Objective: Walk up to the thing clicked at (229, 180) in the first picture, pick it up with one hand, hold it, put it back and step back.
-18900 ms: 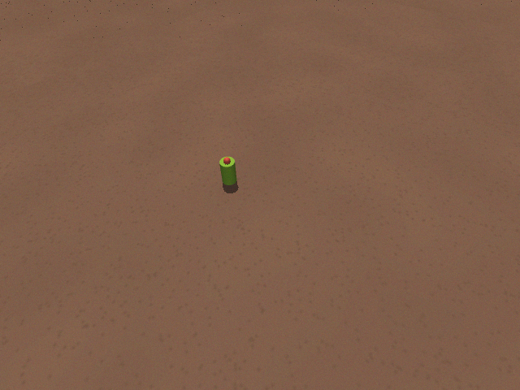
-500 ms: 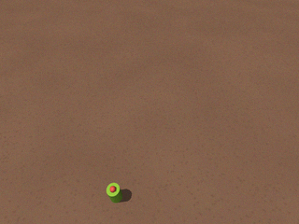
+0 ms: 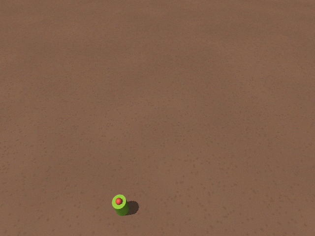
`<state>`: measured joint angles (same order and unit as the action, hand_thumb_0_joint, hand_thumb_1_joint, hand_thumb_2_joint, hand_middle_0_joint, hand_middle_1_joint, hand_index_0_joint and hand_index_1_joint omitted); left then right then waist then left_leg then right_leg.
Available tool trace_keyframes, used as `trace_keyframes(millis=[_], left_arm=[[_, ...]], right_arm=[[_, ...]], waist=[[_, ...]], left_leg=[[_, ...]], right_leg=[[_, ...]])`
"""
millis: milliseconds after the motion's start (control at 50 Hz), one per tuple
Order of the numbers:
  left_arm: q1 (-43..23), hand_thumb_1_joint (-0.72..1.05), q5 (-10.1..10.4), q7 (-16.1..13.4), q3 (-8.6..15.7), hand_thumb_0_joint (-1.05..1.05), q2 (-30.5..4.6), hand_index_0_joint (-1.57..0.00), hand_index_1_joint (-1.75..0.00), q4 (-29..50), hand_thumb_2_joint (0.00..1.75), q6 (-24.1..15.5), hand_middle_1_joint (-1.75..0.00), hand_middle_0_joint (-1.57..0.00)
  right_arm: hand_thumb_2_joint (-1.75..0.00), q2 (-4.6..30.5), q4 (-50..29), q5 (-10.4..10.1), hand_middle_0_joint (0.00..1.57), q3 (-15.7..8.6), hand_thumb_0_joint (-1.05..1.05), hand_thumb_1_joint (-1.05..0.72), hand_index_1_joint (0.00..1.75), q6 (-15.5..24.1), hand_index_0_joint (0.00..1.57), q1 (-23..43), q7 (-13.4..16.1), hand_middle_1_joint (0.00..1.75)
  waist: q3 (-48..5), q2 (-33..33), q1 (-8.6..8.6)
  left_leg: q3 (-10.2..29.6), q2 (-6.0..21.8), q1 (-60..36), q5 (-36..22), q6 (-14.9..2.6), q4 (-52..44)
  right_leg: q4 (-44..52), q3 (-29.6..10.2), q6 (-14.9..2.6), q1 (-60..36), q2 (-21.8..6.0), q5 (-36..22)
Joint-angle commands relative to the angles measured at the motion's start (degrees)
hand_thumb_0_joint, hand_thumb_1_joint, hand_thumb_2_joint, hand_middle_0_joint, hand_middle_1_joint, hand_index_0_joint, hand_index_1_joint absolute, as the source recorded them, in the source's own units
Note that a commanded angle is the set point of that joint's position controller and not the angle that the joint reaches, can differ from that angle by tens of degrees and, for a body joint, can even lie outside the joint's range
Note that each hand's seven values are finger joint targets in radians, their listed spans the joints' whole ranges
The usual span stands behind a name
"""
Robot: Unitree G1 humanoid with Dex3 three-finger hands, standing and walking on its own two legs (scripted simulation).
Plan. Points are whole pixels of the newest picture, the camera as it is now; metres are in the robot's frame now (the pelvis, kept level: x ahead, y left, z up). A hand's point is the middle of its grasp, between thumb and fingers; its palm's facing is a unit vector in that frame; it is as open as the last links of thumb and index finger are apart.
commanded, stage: stand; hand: left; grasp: from above
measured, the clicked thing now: (120, 204) +0.42 +0.25 -0.70
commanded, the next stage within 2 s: rise first in 0.54 s
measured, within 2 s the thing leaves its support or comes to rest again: neither
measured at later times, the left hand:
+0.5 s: hand out of the picture +0.06 +0.25 -0.16, palm faces -0.03 -0.94 -0.34, open 7.4 cm
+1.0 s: hand out of the picture +0.15 +0.25 -0.18, palm faces -0.06 -0.93 -0.37, open 11.1 cm
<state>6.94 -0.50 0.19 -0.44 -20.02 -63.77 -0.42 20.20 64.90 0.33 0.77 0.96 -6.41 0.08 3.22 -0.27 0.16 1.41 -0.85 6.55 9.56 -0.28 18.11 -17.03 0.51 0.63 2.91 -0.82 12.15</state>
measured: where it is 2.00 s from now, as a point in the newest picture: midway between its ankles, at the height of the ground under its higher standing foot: outside the picture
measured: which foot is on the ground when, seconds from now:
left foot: down 0.00-1.00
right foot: down 0.00-1.00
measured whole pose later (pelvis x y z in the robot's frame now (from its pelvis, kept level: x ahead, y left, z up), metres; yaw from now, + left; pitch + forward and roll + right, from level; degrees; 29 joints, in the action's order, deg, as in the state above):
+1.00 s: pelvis -0.02 +0.00 -0.03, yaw -1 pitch +8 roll -1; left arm -0.5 -7.0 1.0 7.7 -19.1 -53.2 5.3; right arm 14.5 41.2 -2.0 -0.5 1.7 -14.3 1.2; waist -1.8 -0.3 -1.8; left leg 0.6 0.3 31.2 18.5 -0.1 41.4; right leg -40.4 -0.3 0.2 27.9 0.5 20.7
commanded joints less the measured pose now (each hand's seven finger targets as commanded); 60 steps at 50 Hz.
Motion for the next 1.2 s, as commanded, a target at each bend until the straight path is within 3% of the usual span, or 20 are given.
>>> trace_keyframes(millis=[0, 140, 340, 560, 620, 640, 660, 680, 700, 740, 780, 800, 840, 860, 880, 900, 980, 1080, 1100, 1180], left_arm=[[-1.5, 0.9, 0.0, -0.9, 2.7, 0.0, -12.3, -0.2, -0.3, 3.1, 0.9, -1.2, -0.3, -0.2], [-1.1, 0.9, 0.0, -0.9, 2.7, 0.0, -12.1, -0.2, -0.3, 2.9, 0.9, -1.3, -0.3, -0.2], [-1.0, 0.9, -0.1, -0.8, 2.9, 0.0, -12.3, -0.2, -0.3, 2.9, 0.9, -1.1, -0.3, -0.2], [-1.0, 0.9, -0.1, -0.8, 2.8, 0.0, -12.4, -0.2, -0.3, 3.0, 0.9, -1.3, -0.3, -0.2], [-0.8, 0.82, 0.0, -0.7, 2.8, 0.0, -12.3, -0.26, -0.38, 2.8, 0.83, -1.2, -0.38, -0.24], [-20.9, 0.74, 3.4, -1.7, 2.3, 0.0, -2.6, -0.22, -0.46, 22.9, 0.91, -7.0, -0.46, -0.26], [-29.4, 0.66, 3.4, -1.9, 3.7, 0.0, -6.0, -0.2, -0.54, 22.7, 0.91, -6.9, -0.54, -0.22], [-17.7, 0.58, 2.4, -2.2, 6.3, 0.0, -9.3, -0.18, -0.62, 9.4, 0.91, -4.0, -0.62, -0.2], [-12.4, 0.5, 2.0, -1.4, 7.4, 0.0, -9.6, -0.2, -0.69, 5.5, 0.87, -2.9, -0.7, -0.2], [-19.4, 0.34, -0.2, -0.6, 9.5, 0.0, -14.8, -0.16, -0.84, 9.6, 0.87, -3.3, -0.86, -0.13], [-11.8, 0.19, -3.3, 0.8, 10.6, 0.0, -13.2, -0.16, -0.95, 3.9, 0.86, -1.8, -1.0, -0.11], [-8.1, 0.11, -4.8, 1.3, 11.8, 0.0, -12.8, -0.12, -1.01, 2.5, 0.9, -1.1, -1.06, -0.06], [-4.7, -0.05, -5.7, 1.0, 13.7, 0.0, -13.1, -0.08, -1.06, 8.2, 0.93, 0.3, -1.11, -0.03], [-4.2, -0.11, -6.1, 0.6, 13.0, 0.0, -12.3, -0.09, -1.07, 10.7, 0.93, 1.4, -1.12, -0.04], [-2.9, -0.19, -6.2, 0.4, 11.6, 0.0, -9.8, -0.09, -1.08, 10.2, 0.93, 3.0, -1.13, -0.04], [-5.9, -0.27, -6.7, 0.3, 10.3, 0.0, -9.1, -0.08, -1.07, 13.4, 0.95, 4.5, -1.1, -0.05], [-4.8, -0.52, -7.3, -0.5, 10.5, 0.0, -9.2, -0.1, -1.07, 17.7, 0.95, 8.7, -1.09, -0.08], [-4.6, -0.55, -8.8, -1.4, 13.2, 0.0, -10.8, -0.09, -1.07, 27.7, 0.96, 8.9, -1.08, -0.08], [-5.2, -0.54, -8.9, -1.2, 12.0, 0.0, -9.6, -0.09, -1.07, 30.2, 0.95, 8.6, -1.09, -0.08], [1.0, -0.53, -9.9, -1.2, 12.9, 0.0, -10.3, -0.07, -1.08, 36.5, 0.96, 9.3, -1.09, -0.06]], right_arm=[[-0.9, 12.1, -3.2, 0.0, 0.2, -2.5, 0.0, -0.9, 0.3, 1.2, 0.2, 1.8, 0.7, 0.3], [-0.9, 12.3, -3.3, -0.2, 0.2, -2.5, 0.0, -0.9, 0.3, 1.2, 0.2, 2.0, 0.8, 0.3], [-0.9, 11.9, -3.2, 0.0, 0.2, -2.4, 0.0, -0.9, 0.3, 1.0, 0.2, 1.4, 0.8, 0.3], [-0.9, 12.0, -3.5, -0.1, 0.2, -2.5, 0.0, -0.9, 0.3, 1.1, 0.2, 1.6, 0.7, 0.3], [-0.92, 12.2, -3.2, 0.0, 0.2, -2.5, 0.0, -0.94, 0.3, 0.9, 0.2, 1.4, 0.7, 0.3], [-0.92, 3.4, -20.2, -4.0, 0.2, -0.4, 0.0, -0.97, 0.3, 4.0, 0.2, 2.1, 1.8, 0.3], [-0.91, 5.3, -17.1, -4.0, 0.2, -0.7, 0.0, -0.95, 0.3, 4.0, 0.2, -1.2, 2.3, 0.3], [-0.91, 6.5, -16.1, -4.1, 0.2, -0.9, 0.0, -0.93, 0.3, 3.3, 0.2, -3.1, 2.5, 0.3], [-0.9, 6.3, -17.7, -4.0, 0.2, -1.6, 0.0, -0.92, 0.3, 2.5, 0.2, -3.8, 2.5, 0.3], [-0.9, 6.5, -19.7, -3.1, 0.2, -3.2, 0.0, -0.91, 0.3, 2.9, 0.2, -5.5, 3.4, 0.3], [-0.91, 6.1, -21.7, -2.1, 0.2, -4.4, 0.0, -0.94, 0.3, 3.0, 0.2, -7.2, 2.9, 0.3], [-0.91, 5.8, -22.5, -1.6, 0.2, -5.1, 0.0, -0.96, 0.3, 3.0, 0.2, -7.8, 2.4, 0.3], [-0.91, 5.3, -26.2, -1.6, 0.2, -5.6, 0.0, -0.95, 0.3, 3.0, 0.2, -7.4, 1.9, 0.3], [-0.91, 4.8, -28.0, -1.9, 0.2, -5.3, 0.0, -0.95, 0.3, 3.0, 0.2, -6.9, 1.9, 0.3], [-0.91, 4.4, -29.2, -2.1, 0.2, -5.0, 0.0, -0.95, 0.3, 2.9, 0.2, -6.3, 1.8, 0.3], [-0.91, 4.4, -30.6, -2.3, 0.2, -4.9, 0.0, -0.94, 0.3, 2.9, 0.2, -5.4, 1.8, 0.3], [-0.91, 4.0, -34.0, -2.4, 0.2, -4.8, 0.0, -0.93, 0.3, 3.7, 0.2, -4.0, 1.6, 0.3], [-0.9, 2.9, -36.3, -2.1, 0.2, -5.4, 0.0, -0.92, 0.3, 5.8, 0.2, -6.7, 1.9, 0.3], [-0.91, 2.8, -36.5, -2.0, 0.2, -5.5, 0.0, -0.92, 0.3, 6.3, 0.2, -6.9, 2.0, 0.3], [-0.9, 2.7, -37.4, -1.7, 0.2, -5.8, 0.0, -0.9, 0.3, 7.6, 0.2, -7.4, 2.7, 0.3]], waist=[[-4.8, 0.8, -0.2], [-5.2, 0.3, -0.12], [-3.8, 0.1, -0.2], [-3.8, 0.9, -0.22], [-2.9, 0.3, -0.18], [-0.3, -2.3, -6.83], [-3.4, -1.5, -5.39], [-0.9, 2.0, -4.67], [-0.4, 2.5, -2.58], [-9.8, 3.1, -1.99], [-14.0, 1.5, -1.87], [-15.2, 1.4, -0.16], [-20.2, -3.4, 2.35], [-20.3, -5.0, 2.32], [-17.0, -4.2, 1.68], [-16.2, -3.6, 0.85], [-13.1, -0.4, -0.16], [-19.4, -0.2, -0.71], [-19.9, -1.3, -1.64], [-23.8, -3.2, -1.64]], left_leg=[[5.6, 7.9, -1.8, -12.8, -1.02, -1.7], [5.7, 8.1, -2.6, -14.4, -1.26, -1.3], [5.5, 7.6, -1.0, -9.8, -1.04, -2.5], [5.9, 7.9, -1.6, -11.4, -1.17, -1.9], [5.9, 7.6, -0.6, -8.1, -1.06, -2.6], [-2.8, 0.2, 4.8, 2.7, -0.31, 1.0], [-2.6, -0.1, 3.8, 4.4, -0.29, 2.1], [-2.6, -0.2, 6.6, 5.8, -0.63, 3.1], [-2.5, 0.1, 9.7, 4.7, -0.74, 5.1], [-2.1, 0.2, 9.1, 0.1, -0.94, 9.4], [-1.8, -0.3, 12.4, -1.9, -0.72, 14.2], [-1.7, -0.6, 14.8, -2.8, -0.64, 16.2], [-1.9, -0.9, 14.1, -3.9, 0.05, 17.0], [-1.8, -0.8, 13.7, -3.6, 0.34, 16.4], [-1.7, -0.8, 16.3, -1.9, 0.33, 16.4], [-1.5, -0.5, 17.0, -0.9, 0.32, 16.6], [-1.0, 0.5, 23.5, 4.8, 0.04, 20.8], [-1.1, 0.5, 26.7, 3.2, -0.62, 28.4], [-1.1, 0.7, 26.7, 2.7, -0.51, 29.4], [-0.8, 1.3, 25.7, -1.5, -0.64, 32.8]], right_leg=[[2.3, -4.7, -1.94, 0.8, -7.2, -9.9], [2.2, -4.7, -1.79, 0.4, -7.3, -11.7], [2.8, -4.8, -1.96, 1.2, -7.0, -7.7], [2.7, -4.7, -1.89, 1.6, -7.0, -8.5], [3.2, -5.1, -2.03, 2.2, -7.0, -5.5], [-1.4, -0.1, -1.62, 16.2, 0.7, -2.0], [-2.2, 0.5, -1.7, 13.6, 0.8, -0.6], [-2.3, 1.1, -1.94, 14.3, 1.2, 1.8], [-4.4, 1.5, -2.02, 14.7, 1.3, 2.2], [-8.7, 0.7, -1.7, 15.4, 1.1, -2.4], [-13.6, 0.4, -1.82, 17.7, 1.0, -5.0], [-15.7, 0.3, -2.03, 18.3, 1.1, -4.9], [-17.4, 0.2, -2.51, 16.9, 1.4, -4.8], [-17.3, 0.5, -2.63, 17.1, 1.6, -3.8], [-16.9, 0.5, -2.56, 19.0, 1.7, -2.0], [-17.1, 0.7, -2.51, 20.4, 1.9, -1.2], [-21.1, 1.4, -2.3, 27.4, 2.5, 5.2], [-28.0, 0.7, -1.88, 31.3, 2.1, 3.3], [-29.7, 0.7, -1.9, 33.1, 2.2, 2.9], [-32.9, 0.6, -1.78, 35.6, 2.2, -0.2]])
